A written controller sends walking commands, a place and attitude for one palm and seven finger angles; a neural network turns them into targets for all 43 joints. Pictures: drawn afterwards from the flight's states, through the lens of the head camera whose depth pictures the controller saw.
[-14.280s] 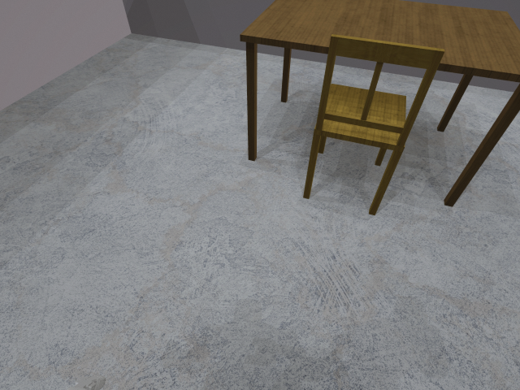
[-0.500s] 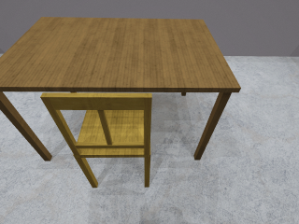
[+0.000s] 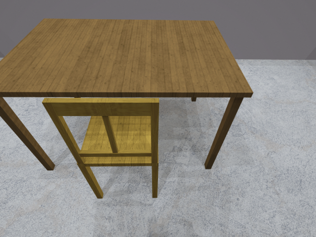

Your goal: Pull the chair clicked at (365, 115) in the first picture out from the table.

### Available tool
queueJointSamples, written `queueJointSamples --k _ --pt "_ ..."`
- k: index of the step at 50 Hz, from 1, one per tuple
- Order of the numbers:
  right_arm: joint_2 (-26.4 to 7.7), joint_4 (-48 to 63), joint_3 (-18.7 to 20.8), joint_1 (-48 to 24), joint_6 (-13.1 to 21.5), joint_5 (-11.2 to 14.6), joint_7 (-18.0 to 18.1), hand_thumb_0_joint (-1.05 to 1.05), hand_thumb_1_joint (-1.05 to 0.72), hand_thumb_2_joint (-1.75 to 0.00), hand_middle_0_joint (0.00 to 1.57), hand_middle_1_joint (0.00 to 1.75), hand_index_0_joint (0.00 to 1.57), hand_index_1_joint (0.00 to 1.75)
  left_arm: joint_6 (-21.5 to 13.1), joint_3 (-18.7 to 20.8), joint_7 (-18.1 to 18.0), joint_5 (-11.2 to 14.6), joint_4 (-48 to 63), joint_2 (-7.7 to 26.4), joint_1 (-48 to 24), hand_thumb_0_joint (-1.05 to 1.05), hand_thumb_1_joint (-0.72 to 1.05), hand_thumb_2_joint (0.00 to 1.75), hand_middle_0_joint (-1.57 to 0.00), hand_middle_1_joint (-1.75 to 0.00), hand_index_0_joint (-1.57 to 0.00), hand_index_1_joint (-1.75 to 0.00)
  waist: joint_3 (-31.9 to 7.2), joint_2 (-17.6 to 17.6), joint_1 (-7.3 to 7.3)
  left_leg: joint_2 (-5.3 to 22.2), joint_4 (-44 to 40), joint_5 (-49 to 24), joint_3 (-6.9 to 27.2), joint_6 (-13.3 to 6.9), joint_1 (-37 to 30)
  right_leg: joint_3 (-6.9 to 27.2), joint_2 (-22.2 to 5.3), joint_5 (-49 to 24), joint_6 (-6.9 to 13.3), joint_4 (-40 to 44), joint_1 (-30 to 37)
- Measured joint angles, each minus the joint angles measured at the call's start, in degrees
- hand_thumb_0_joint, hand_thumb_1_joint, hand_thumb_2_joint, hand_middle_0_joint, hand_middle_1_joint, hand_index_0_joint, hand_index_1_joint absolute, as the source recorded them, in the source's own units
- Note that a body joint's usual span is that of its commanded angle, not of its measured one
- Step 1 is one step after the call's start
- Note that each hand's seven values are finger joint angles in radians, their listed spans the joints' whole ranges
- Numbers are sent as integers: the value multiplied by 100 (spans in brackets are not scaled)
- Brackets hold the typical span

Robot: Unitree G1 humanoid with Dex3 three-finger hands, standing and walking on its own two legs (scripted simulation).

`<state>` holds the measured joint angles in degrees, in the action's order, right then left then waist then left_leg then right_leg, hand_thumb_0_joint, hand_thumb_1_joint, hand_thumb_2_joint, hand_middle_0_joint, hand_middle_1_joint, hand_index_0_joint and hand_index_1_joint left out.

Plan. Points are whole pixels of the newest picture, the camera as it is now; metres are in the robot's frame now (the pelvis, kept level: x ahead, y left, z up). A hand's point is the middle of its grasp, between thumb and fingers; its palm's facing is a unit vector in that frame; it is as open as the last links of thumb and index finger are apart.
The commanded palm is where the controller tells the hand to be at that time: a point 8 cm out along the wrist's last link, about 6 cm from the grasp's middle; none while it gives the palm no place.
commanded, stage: look again from close up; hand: left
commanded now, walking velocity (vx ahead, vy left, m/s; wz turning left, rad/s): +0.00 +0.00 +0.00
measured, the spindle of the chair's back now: (110, 134) +0.49 +0.22 -0.12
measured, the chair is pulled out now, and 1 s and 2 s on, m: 0.00 0.00 0.00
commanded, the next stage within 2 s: shuffle to correct the standing spot in 0.90 s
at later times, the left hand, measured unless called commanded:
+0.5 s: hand out of the picture -0.03 +0.14 -0.18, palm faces +0.07 -0.99 -0.15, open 7.4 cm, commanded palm none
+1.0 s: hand out of the picture -0.02 +0.14 -0.18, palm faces +0.07 -0.99 -0.15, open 7.4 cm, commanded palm none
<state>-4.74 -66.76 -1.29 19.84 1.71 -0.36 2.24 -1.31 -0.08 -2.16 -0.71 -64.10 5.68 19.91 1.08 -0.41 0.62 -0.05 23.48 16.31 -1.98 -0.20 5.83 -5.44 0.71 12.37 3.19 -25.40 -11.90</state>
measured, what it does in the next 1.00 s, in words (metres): stands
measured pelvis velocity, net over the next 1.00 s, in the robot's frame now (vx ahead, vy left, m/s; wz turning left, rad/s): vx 0.01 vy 0.00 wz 0.00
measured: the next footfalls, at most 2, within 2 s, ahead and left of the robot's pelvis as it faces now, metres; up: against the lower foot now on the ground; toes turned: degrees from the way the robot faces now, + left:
right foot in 1.62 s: +0.22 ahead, -0.12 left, +0.00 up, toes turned +2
left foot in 1.96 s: +0.11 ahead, +0.12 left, +0.00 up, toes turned +10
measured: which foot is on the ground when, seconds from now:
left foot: down 0.00-1.00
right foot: down 0.00-1.00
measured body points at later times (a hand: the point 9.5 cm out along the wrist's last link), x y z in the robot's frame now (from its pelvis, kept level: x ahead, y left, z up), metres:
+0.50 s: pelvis +0.00 +0.00 +0.00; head +0.00 +0.00 +0.45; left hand -0.03 +0.19 -0.16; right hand -0.04 -0.19 -0.16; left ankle -0.04 +0.12 -0.74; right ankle +0.02 -0.08 -0.74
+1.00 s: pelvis +0.01 +0.00 +0.00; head +0.01 +0.00 +0.45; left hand -0.02 +0.20 -0.16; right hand -0.03 -0.19 -0.16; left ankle -0.04 +0.12 -0.74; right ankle +0.02 -0.08 -0.74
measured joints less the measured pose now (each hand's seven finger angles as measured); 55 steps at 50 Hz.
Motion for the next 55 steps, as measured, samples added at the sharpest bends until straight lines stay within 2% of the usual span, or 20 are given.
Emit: queueJointSamples --k 55 --pt "4 42 32 -5 -30 -29 -6 0 -91 -90 20 30 20 30 2 51 15 -30 24 17 21 0 91 90 -20 -30 -20 -29 -17 -16 7 32 105 112 47 20 28 -43 25 115 20 -73 0"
